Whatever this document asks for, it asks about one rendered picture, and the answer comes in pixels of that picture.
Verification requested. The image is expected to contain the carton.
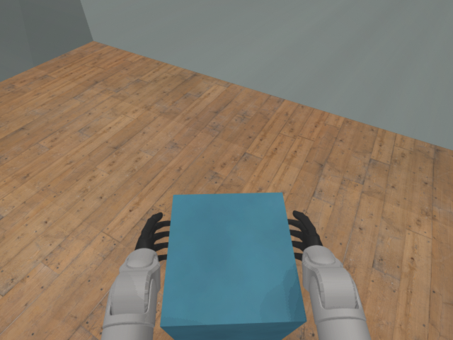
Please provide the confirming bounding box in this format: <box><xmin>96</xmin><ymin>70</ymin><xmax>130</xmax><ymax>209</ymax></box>
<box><xmin>160</xmin><ymin>193</ymin><xmax>307</xmax><ymax>340</ymax></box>

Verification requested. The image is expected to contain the robot right forearm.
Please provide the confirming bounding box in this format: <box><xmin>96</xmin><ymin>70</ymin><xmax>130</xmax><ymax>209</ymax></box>
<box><xmin>302</xmin><ymin>245</ymin><xmax>371</xmax><ymax>340</ymax></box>

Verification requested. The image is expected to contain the robot right hand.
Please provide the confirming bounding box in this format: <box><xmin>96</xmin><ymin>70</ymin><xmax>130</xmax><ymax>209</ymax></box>
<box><xmin>287</xmin><ymin>210</ymin><xmax>323</xmax><ymax>261</ymax></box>

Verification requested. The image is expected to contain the robot left hand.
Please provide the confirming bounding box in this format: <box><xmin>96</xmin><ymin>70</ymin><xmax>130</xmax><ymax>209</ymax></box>
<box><xmin>135</xmin><ymin>212</ymin><xmax>171</xmax><ymax>261</ymax></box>

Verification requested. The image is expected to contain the robot left forearm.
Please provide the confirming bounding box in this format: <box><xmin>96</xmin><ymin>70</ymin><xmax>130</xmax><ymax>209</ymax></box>
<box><xmin>101</xmin><ymin>248</ymin><xmax>161</xmax><ymax>340</ymax></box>

